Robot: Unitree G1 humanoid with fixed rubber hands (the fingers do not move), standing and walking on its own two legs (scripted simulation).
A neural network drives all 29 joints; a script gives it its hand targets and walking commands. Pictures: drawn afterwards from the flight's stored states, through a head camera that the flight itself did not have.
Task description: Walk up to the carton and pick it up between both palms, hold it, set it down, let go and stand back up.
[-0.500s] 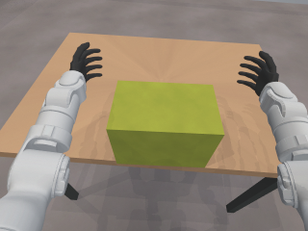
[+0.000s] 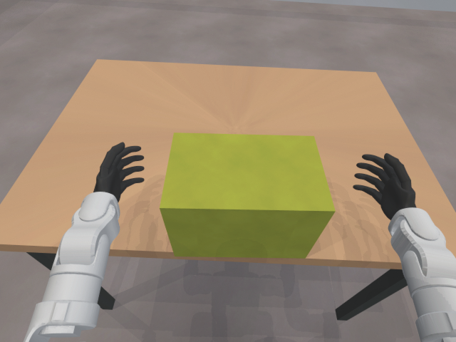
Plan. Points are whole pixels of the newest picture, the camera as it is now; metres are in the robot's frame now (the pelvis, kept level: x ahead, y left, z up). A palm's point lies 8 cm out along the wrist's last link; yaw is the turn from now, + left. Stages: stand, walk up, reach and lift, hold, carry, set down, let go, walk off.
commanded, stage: set down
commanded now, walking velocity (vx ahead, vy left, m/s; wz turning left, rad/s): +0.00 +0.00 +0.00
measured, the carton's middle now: (242, 198) +0.39 -0.01 +0.01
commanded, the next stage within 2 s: let go in 1.76 s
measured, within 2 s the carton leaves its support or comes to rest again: neither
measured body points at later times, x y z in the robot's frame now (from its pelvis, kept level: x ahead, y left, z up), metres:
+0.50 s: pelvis +0.02 +0.01 +0.00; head +0.02 +0.02 +0.45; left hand +0.30 +0.22 +0.05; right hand +0.28 -0.26 +0.06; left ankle -0.02 +0.13 -0.75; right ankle +0.03 -0.11 -0.75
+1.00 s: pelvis +0.02 +0.02 +0.00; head +0.01 +0.03 +0.45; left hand +0.25 +0.23 +0.00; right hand +0.23 -0.25 +0.01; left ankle -0.02 +0.13 -0.75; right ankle +0.03 -0.11 -0.75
